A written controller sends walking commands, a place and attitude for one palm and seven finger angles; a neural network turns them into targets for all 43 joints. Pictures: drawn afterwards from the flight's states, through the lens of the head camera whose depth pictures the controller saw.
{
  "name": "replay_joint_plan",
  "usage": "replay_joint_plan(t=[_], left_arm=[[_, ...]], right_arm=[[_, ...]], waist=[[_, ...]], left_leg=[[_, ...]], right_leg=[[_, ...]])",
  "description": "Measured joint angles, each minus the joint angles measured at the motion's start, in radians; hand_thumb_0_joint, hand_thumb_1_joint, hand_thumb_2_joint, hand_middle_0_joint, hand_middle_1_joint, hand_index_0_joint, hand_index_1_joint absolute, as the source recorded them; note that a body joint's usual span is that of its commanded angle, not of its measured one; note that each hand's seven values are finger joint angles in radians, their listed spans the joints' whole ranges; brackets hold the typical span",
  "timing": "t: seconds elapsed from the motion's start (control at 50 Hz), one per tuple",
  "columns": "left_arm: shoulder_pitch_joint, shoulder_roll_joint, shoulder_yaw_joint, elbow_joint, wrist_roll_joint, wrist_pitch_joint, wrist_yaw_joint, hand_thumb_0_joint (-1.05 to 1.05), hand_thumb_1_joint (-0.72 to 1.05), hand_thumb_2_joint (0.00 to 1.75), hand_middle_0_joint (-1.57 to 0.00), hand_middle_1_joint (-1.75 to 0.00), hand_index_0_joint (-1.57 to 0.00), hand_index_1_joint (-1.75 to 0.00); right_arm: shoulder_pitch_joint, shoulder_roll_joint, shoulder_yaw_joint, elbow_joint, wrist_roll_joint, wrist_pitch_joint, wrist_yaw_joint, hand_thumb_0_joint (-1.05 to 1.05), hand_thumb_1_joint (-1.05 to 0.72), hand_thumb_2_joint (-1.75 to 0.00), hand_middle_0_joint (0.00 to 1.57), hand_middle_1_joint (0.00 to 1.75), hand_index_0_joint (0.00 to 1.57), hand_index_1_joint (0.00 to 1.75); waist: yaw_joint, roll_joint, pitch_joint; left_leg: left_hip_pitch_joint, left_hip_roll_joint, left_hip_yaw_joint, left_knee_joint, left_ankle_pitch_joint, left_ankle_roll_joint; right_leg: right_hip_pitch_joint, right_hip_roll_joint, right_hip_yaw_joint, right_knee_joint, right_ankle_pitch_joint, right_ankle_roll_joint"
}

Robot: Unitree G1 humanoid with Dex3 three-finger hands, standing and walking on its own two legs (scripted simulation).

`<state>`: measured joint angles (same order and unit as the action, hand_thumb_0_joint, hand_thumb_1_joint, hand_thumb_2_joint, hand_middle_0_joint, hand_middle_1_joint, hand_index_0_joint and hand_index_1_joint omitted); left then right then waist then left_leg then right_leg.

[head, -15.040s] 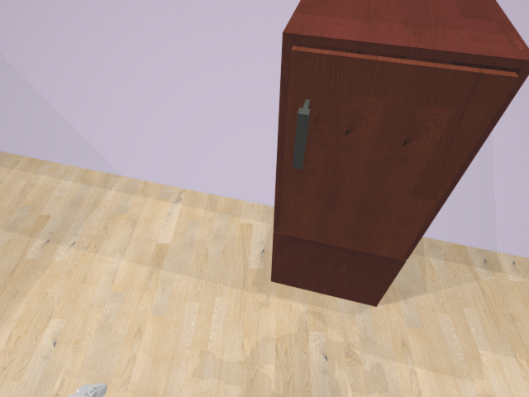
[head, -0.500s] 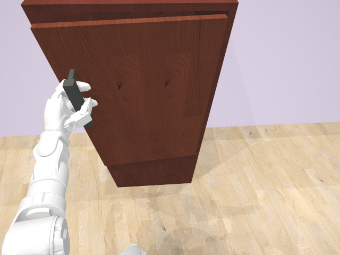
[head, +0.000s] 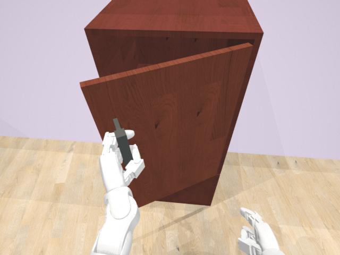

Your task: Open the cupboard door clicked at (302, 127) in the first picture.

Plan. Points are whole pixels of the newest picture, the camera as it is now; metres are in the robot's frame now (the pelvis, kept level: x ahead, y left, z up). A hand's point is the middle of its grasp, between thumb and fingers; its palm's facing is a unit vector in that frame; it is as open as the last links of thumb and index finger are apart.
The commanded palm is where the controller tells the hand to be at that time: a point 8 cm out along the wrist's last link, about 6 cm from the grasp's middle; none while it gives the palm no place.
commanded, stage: pull the door open along its arc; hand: left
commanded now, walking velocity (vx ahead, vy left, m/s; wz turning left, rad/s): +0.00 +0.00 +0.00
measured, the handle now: (123, 147) +0.35 +0.14 +0.09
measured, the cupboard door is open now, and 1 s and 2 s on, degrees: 29 39 44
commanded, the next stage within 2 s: open thumb and fingers to let go in 0.24 s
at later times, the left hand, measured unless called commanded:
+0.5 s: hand (152, 181) +0.26 +0.06 +0.09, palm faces +0.34 -0.94 +0.02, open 6.2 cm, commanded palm +0.20 +0.09 +0.09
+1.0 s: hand (148, 180) +0.26 +0.07 +0.09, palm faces +0.32 -0.95 +0.01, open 14.2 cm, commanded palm +0.21 +0.09 +0.09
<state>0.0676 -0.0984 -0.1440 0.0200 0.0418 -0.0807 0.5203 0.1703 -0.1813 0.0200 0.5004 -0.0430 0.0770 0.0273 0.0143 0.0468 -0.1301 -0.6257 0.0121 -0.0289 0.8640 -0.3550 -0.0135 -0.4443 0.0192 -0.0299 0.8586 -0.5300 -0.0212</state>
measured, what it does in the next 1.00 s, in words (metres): stands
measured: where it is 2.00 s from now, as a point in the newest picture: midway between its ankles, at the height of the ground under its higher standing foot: outside the picture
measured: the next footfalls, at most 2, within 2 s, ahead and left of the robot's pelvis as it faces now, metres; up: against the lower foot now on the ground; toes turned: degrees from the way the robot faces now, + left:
none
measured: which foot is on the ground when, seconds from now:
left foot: down 0.00-1.00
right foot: down 0.00-1.00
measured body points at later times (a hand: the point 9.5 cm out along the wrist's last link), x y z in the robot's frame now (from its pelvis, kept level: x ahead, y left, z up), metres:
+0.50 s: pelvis +0.00 -0.03 +0.00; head -0.01 -0.05 +0.45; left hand +0.23 +0.11 +0.09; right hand +0.18 -0.24 -0.09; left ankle +0.05 +0.13 -0.70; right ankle -0.06 -0.11 -0.70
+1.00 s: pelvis +0.00 -0.01 +0.00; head +0.01 -0.03 +0.45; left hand +0.23 +0.12 +0.09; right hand +0.19 -0.22 -0.09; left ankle +0.05 +0.13 -0.70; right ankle -0.06 -0.11 -0.70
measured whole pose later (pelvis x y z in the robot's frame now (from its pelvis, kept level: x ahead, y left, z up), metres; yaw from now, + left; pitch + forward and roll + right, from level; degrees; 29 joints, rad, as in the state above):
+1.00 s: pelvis +0.00 -0.01 +0.00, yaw +1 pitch +5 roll +0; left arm 0.28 -0.05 -0.28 -0.13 0.04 -0.12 0.50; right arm 0.20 -0.20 0.02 0.50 -0.04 0.05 0.02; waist 0.00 0.06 -0.11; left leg -0.61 0.01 -0.05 0.88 -0.37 -0.03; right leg -0.42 0.02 -0.05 0.88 -0.56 -0.04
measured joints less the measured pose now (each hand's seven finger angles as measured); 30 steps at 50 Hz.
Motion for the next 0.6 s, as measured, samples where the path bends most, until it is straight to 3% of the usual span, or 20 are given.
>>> replay_joint_plan(t=[0.1,0.28,0.36,0.48,0.6], left_arm=[[0.109,0.011,-0.076,-0.077,0.02,0.005,0.008,0.0,0.7,0.76,-0.32,-1.35,-0.35,-1.32],[0.28,0.072,-0.163,-0.202,-0.008,0.0,-0.059,-0.01,0.69,0.73,-0.34,-1.34,-0.36,-1.33],[0.287,0.073,-0.163,-0.198,-0.018,-0.01,-0.05,-0.01,0.68,0.75,-0.35,-1.34,-0.38,-1.34],[0.214,0.037,-0.114,-0.134,-0.015,-0.02,-0.019,0.0,0.64,0.78,-0.37,-1.34,-0.38,-1.33],[0.245,0.035,-0.1,-0.154,-0.012,-0.037,-0.038,0.01,0.46,0.71,-0.36,-1.31,-0.37,-1.3]], right_arm=[[0.011,0.008,0.004,-0.006,0.001,0.01,0.0,0.01,-0.91,-0.9,0.2,0.3,0.2,0.3],[0.036,-0.011,0.004,-0.004,0.005,-0.004,0.006,0.02,-0.91,-0.9,0.2,0.3,0.2,0.3],[0.038,-0.022,0.003,0.008,-0.002,-0.012,-0.004,0.02,-0.91,-0.9,0.2,0.3,0.2,0.3],[0.029,-0.033,-0.008,0.033,-0.013,-0.017,-0.018,0.02,-0.91,-0.9,0.2,0.3,0.2,0.3],[0.042,-0.03,-0.008,0.015,-0.008,-0.024,-0.014,0.02,-0.91,-0.9,0.19,0.3,0.2,0.3]], waist=[[-0.007,0.0,0.007],[-0.036,0.016,0.014],[-0.041,0.018,0.014],[-0.023,0.015,0.015],[-0.016,0.007,0.013]], left_leg=[[0.032,0.001,-0.01,-0.014,0.005,-0.009],[0.072,0.011,-0.017,-0.019,-0.001,-0.021],[0.079,0.011,-0.021,-0.017,-0.003,-0.023],[0.065,0.006,-0.028,-0.012,0.0,-0.026],[0.068,0.002,-0.027,-0.028,0.004,-0.026]], right_leg=[[0.033,0.003,-0.01,-0.012,0.002,-0.009],[0.073,0.014,-0.015,-0.016,-0.004,-0.022],[0.08,0.015,-0.019,-0.011,-0.01,-0.027],[0.063,0.012,-0.027,0.005,-0.017,-0.032],[0.063,0.007,-0.026,-0.003,-0.016,-0.033]])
